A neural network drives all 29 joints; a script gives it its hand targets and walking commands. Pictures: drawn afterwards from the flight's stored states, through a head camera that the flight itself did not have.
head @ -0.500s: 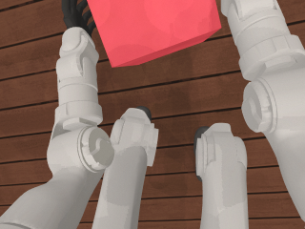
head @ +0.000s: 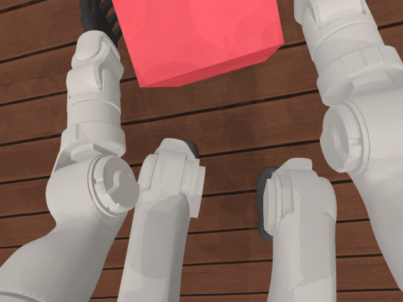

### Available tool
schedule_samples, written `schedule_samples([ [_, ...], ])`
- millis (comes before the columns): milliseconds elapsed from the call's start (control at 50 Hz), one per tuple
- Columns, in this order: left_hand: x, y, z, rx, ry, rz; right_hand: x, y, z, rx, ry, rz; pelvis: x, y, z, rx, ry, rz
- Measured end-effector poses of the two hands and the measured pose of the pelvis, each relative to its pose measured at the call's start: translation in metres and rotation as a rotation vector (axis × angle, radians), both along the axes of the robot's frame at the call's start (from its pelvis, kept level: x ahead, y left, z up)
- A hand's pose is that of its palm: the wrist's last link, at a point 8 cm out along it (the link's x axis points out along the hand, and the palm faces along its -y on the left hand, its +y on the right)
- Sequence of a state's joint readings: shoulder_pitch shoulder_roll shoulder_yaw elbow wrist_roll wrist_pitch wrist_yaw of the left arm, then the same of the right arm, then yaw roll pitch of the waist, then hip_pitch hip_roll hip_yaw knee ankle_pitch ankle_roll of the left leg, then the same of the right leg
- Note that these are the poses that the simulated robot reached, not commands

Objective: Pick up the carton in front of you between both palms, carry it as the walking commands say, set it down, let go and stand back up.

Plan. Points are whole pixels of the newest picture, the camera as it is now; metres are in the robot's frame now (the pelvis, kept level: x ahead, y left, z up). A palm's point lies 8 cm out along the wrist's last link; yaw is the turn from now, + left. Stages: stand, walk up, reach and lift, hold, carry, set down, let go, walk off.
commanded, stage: set down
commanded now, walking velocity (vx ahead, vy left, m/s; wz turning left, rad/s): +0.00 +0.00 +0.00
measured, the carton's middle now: (201, 15) +0.53 +0.09 -0.26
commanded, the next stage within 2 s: let go in 1.66 s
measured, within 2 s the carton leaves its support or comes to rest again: neither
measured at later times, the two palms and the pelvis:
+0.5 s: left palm (98, 42) +0.47 +0.25 -0.19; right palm out of the picture +0.58 -0.09 -0.20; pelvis -0.01 +0.00 -0.01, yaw +1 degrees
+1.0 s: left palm (29, 29) +0.46 +0.27 -0.07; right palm out of the picture +0.60 -0.07 -0.06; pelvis -0.01 +0.02 +0.05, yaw +2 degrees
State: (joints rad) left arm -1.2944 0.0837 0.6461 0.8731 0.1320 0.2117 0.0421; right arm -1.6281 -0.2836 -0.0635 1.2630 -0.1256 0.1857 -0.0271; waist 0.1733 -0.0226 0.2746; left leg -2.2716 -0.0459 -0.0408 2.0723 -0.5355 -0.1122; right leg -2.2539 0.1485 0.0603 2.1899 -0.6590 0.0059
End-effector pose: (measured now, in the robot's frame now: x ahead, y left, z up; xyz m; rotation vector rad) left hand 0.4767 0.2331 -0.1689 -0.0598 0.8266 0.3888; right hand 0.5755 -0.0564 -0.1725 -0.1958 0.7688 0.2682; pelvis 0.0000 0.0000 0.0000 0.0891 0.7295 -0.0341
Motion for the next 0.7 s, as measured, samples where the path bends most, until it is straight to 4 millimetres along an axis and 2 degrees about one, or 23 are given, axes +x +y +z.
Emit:
schedule_samples([
  [380, -0.001, 0.003, -0.005, 0.012, -0.015, -0.014, 0.002, -0.004, -0.009, 0.034, -0.041, 0.044, -0.004, -0.006, -0.009, 0.019, -0.046, 0.003],
  [460, -0.006, 0.011, -0.018, 0.020, 0.006, 0.017, 0.000, -0.020, -0.024, -0.011, -0.045, 0.008, -0.006, -0.004, -0.010, 0.017, -0.060, 0.007],
  [560, -0.014, 0.035, -0.026, 0.037, 0.009, 0.067, 0.003, -0.043, -0.038, -0.051, -0.036, -0.030, -0.007, 0.001, -0.010, 0.006, -0.049, 0.015],
  [620, -0.012, 0.051, -0.021, 0.059, -0.033, 0.083, 0.012, -0.042, -0.029, -0.040, -0.086, -0.025, -0.007, 0.005, -0.011, -0.005, -0.046, 0.018],
  [700, -0.007, 0.054, -0.007, 0.043, -0.093, 0.079, 0.024, -0.031, -0.005, -0.020, -0.145, -0.024, -0.010, 0.011, -0.011, -0.015, -0.060, 0.036],
])
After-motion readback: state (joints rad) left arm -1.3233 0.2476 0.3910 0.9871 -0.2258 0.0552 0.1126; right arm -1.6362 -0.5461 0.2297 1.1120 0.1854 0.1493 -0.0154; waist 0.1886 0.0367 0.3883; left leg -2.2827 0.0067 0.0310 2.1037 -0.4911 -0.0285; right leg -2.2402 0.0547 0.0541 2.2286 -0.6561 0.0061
